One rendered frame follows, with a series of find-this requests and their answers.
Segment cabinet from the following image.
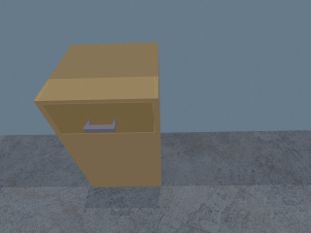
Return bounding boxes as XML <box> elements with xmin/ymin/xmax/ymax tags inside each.
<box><xmin>34</xmin><ymin>42</ymin><xmax>161</xmax><ymax>187</ymax></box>

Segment drawer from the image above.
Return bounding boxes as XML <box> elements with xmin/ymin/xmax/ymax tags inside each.
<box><xmin>43</xmin><ymin>101</ymin><xmax>155</xmax><ymax>134</ymax></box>

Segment handle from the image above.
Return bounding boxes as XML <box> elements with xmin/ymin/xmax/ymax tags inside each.
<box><xmin>84</xmin><ymin>118</ymin><xmax>117</xmax><ymax>133</ymax></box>

